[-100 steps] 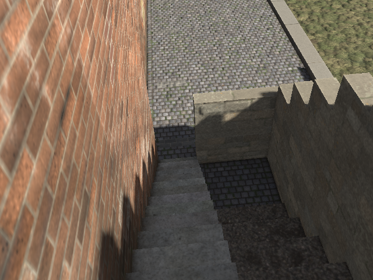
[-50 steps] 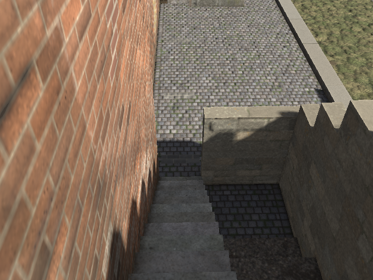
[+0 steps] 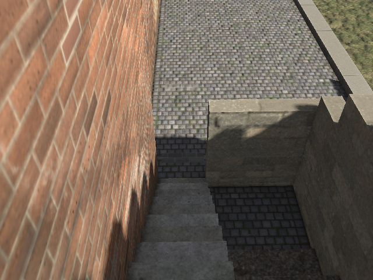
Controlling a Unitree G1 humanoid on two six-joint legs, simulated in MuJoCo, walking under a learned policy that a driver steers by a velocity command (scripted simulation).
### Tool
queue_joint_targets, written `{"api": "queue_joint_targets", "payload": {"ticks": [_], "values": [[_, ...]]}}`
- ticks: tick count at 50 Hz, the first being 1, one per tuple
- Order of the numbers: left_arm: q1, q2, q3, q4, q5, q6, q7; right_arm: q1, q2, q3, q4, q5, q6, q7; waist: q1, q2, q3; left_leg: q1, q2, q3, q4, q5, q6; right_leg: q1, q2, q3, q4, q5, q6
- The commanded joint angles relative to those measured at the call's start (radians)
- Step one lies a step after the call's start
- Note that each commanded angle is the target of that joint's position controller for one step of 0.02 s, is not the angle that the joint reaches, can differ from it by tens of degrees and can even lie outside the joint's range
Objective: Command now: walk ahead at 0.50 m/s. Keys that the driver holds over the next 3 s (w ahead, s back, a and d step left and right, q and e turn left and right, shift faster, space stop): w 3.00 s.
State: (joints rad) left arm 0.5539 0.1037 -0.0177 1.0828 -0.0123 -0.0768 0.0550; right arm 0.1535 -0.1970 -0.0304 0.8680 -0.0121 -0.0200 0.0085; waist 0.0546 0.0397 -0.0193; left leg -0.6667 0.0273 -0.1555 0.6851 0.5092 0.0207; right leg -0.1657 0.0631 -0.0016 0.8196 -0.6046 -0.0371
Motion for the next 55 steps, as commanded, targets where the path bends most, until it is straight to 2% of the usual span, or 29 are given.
{"api": "queue_joint_targets", "payload": {"ticks": [1,4,6,7,9,10,12,13,14,15,17,20,23,26,28,31,35,38,41,42,43,44,45,47,48,51,52,53,55], "values": [[-0.067,0.178,0.047,-0.059,-0.015,0.004,0.007,-0.012,-0.076,-0.016,-0.032,0.012,0.016,0.011,-0.039,-0.144,0.214,0.246,0.007,0.058,-0.081,0.005,-0.026,-0.326,-0.166,0.205,-0.185,0.171,-0.115],[-0.129,0.155,0.07,-0.081,-0.001,0.027,-0.003,0.179,-0.141,-0.044,0.052,0.017,0.038,0.002,-0.081,-0.131,0.159,0.332,0.059,0.061,-0.18,-0.075,-0.036,-0.14,-0.132,0.224,0.07,0.361,-0.075],[-0.248,0.18,0.079,-0.077,0.003,0.03,-0.011,0.491,-0.214,-0.087,0.169,0.014,0.02,0.018,-0.246,-0.113,0.049,0.584,0.064,0.118,-0.241,-0.078,-0.039,-0.136,-0.061,0.207,0.441,0.578,-0.043],[-0.181,0.152,0.078,-0.065,-0.038,0.031,-0.01,0.47,-0.197,-0.081,0.15,0.002,0.013,-0.011,-0.222,0.031,0.103,0.513,0.077,0.152,-0.535,-0.127,-0.013,-0.078,-0.014,0.151,0.663,0.539,-0.011],[0.037,0.07,0.087,-0.032,-0.044,0.02,-0.02,0.59,-0.161,-0.03,0.212,-0.043,-0.008,0.005,-0.133,0.428,0.052,0.909,0.203,0.019,0.011,0.592,0.13,-0.596,0.154,0.171,1.326,-0.386,0.035],[0.077,0.079,0.074,-0.076,-0.03,0.026,-0.004,0.598,-0.211,-0.038,0.209,0.003,-0.001,0.016,-0.089,0.379,0.002,0.899,0.291,-0.203,-0.012,0.401,0.276,-0.731,0.141,0.164,1.402,-0.351,0.062],[-0.074,0.106,0.07,-0.136,-0.039,0.05,0.002,0.447,-0.173,-0.024,0.221,0.034,0.019,0.028,-0.014,-0.047,0.046,0.655,0.331,-0.297,-0.135,-0.343,0.341,-0.784,0.004,0.154,1.221,-0.089,0.036],[-0.179,0.081,0.047,-0.218,-0.049,0.065,0.008,0.361,-0.257,-0.04,0.223,0.047,0.025,0.005,0.003,0.055,0.109,0.501,0.401,-0.514,-0.251,-0.609,0.39,-0.807,-0.034,0.11,1.185,-0.092,0.051],[-0.258,0.098,0.039,-0.255,-0.047,0.077,0.013,0.323,-0.205,-0.019,0.211,0.038,0.02,-0.008,-0.004,0.012,0.147,0.41,0.388,-0.547,-0.302,-0.713,0.369,-0.813,-0.054,0.136,1.174,-0.114,0.057],[-0.264,0.197,0.066,-0.238,-0.072,0.081,0.018,0.263,-0.115,0.019,0.19,0.003,0.006,-0.021,0.001,-0.061,0.165,0.28,0.306,-0.38,-0.191,-0.662,0.275,-0.738,-0.06,0.265,0.95,0.241,0.044],[-0.243,0.167,0.063,-0.243,-0.048,0.093,0.011,0.207,-0.058,0.045,0.18,0.019,-0.007,-0.063,0.027,0.015,0.166,0.104,0.182,-0.133,-0.113,-0.452,0.18,-0.586,-0.043,0.211,0.661,0.499,0.063],[-0.286,0.089,0.039,-0.246,-0.012,0.085,-0.019,0.237,-0.179,0.025,0.18,-0.011,-0.021,-0.084,-0.004,0.129,0.024,0.041,0.156,-0.045,-0.137,-0.222,0.171,-0.141,-0.001,0.005,0.46,0.639,0.108],[-0.271,0.102,0.033,-0.216,-0.003,0.091,-0.016,0.253,-0.186,-0.007,0.167,0.049,-0.02,-0.085,-0.024,0.07,0.118,0.11,0.145,-0.029,-0.066,-0.367,0.168,-0.117,-0.006,-0.023,0.262,0.49,0.069],[0.008,0.189,0.067,-0.146,-0.025,0.065,-0.024,0.202,-0.206,-0.031,0.134,0.041,-0.027,-0.101,0.104,0.014,0.129,0.004,0.008,0.069,0.416,-0.112,0.086,0.167,-0.017,0.094,-0.129,0.508,-0.077],[0.171,0.282,0.094,-0.101,-0.015,0.031,-0.061,0.169,-0.154,-0.037,0.086,0.072,-0.08,-0.101,0.122,-0.344,0.099,-0.49,-0.147,-0.095,0.897,-1.158,-0.064,0.369,-0.311,0.77,-0.306,0.654,-0.417],[-0.047,0.17,0.067,-0.121,0.021,-0.003,-0.041,0.081,-0.133,-0.034,0.046,0.088,-0.034,-0.102,-0.017,-0.124,0.178,-0.442,0.011,-0.168,0.761,-1.047,-0.118,-0.001,-0.368,0.653,-0.252,0.457,-0.31],[-0.343,0.213,0.078,-0.18,-0.016,-0.002,0.044,0.18,-0.059,-0.01,0.003,-0.034,0.033,-0.002,-0.187,-0.055,0.1,0.399,0.017,0.068,0.113,-0.002,-0.017,-0.675,-0.052,0.21,-0.157,0.018,-0.113],[-0.325,0.221,0.09,-0.146,0.004,0.027,0.029,0.304,-0.095,-0.031,0.043,0.028,0.05,0.019,-0.225,-0.119,-0.008,0.676,-0.032,0.155,0.082,0.027,-0.046,-0.592,-0.032,0.123,0.022,0.075,-0.068],[-0.351,0.182,0.091,-0.152,-0.014,0.067,-0.036,0.532,-0.183,-0.055,0.107,0.01,0.065,0.014,-0.287,-0.189,-0.055,0.686,0.092,0.137,-0.165,-0.141,-0.006,-0.293,-0.051,0.129,0.494,0.297,-0.01],[-0.411,0.187,0.1,-0.159,-0.029,0.067,-0.039,0.694,-0.206,-0.064,0.169,-0.004,0.055,0.016,-0.375,-0.103,-0.029,0.773,0.165,0.097,-0.281,-0.151,0.055,-0.375,-0.002,0.126,0.88,0.375,0.034],[-0.418,0.124,0.09,-0.176,-0.045,0.07,-0.025,0.761,-0.15,-0.038,0.205,0.008,0.04,0.008,-0.406,0.071,0.05,0.818,0.206,0.032,-0.331,-0.095,0.039,-0.546,0.148,0.102,1.23,-0.043,0.077],[-0.294,0.057,0.08,-0.197,-0.03,0.069,-0.02,0.762,-0.113,0.003,0.26,0.029,0.021,0.017,-0.266,0.284,0.167,0.774,0.123,0.119,-0.099,0.167,-0.102,-0.789,0.17,0.136,1.38,-0.201,0.021],[0.042,-0.013,0.071,-0.197,-0.057,0.059,-0.032,0.675,-0.214,-0.016,0.254,0.053,-0.019,0.021,-0.025,0.443,0.138,0.699,0.205,-0.035,0.011,0.277,-0.021,-0.823,0.129,0.228,1.168,-0.05,-0.034],[-0.016,0.117,0.084,-0.179,-0.086,0.049,-0.032,0.534,-0.106,0.0,0.228,0.053,-0.05,0.02,-0.038,0.153,0.139,0.506,0.247,-0.172,0.006,-0.218,0.008,-0.9,0.032,0.304,1.073,0.197,-0.075],[-0.102,0.108,0.073,-0.252,-0.072,0.076,-0.033,0.345,-0.167,-0.004,0.177,0.051,-0.038,-0.016,0.055,0.051,0.148,0.248,0.3,-0.291,-0.106,-0.445,0.102,-0.771,-0.002,0.252,0.896,0.37,-0.022],[-0.248,0.097,0.06,-0.325,-0.069,0.116,-0.039,0.234,-0.133,0.027,0.152,0.006,-0.039,-0.099,0.053,0.069,0.171,0.037,0.287,-0.298,-0.013,-0.388,0.157,-0.494,-0.097,0.209,0.564,0.537,0.089],[-0.252,0.075,0.053,-0.322,-0.063,0.122,-0.051,0.228,-0.184,0.013,0.133,0.019,-0.04,-0.102,0.036,0.11,0.162,-0.001,0.26,-0.256,-0.015,-0.498,0.168,-0.401,-0.073,0.137,0.543,0.567,0.106],[-0.343,0.188,0.092,-0.346,-0.064,0.115,-0.065,0.34,-0.182,-0.007,0.161,0.044,-0.05,-0.119,-0.026,0.077,0.193,0.138,0.248,-0.282,0.123,-0.72,0.177,-0.586,-0.122,0.223,0.401,0.789,0.083],[-0.46,0.15,0.083,-0.388,-0.038,0.106,-0.071,0.439,-0.141,-0.01,0.159,0.058,-0.05,-0.124,-0.096,0.115,0.214,0.194,0.207,-0.311,0.092,-0.864,0.188,-0.588,-0.096,0.175,0.286,0.74,0.079]]}}
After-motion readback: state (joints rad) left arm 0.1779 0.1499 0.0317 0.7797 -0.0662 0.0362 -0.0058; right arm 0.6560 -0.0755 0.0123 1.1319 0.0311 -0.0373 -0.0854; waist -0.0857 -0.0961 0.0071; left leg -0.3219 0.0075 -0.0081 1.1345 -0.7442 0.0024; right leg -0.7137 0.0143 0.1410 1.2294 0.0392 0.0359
